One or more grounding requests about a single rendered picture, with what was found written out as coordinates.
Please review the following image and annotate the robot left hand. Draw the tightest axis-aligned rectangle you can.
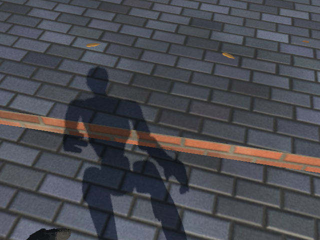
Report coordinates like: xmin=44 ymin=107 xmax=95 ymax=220
xmin=26 ymin=228 xmax=71 ymax=240

